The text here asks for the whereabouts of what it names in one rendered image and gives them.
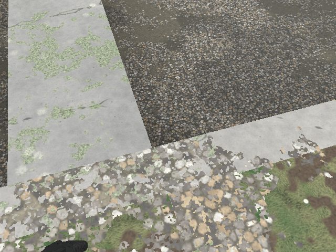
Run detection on left robot hand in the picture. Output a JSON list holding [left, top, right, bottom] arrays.
[[41, 240, 88, 252]]

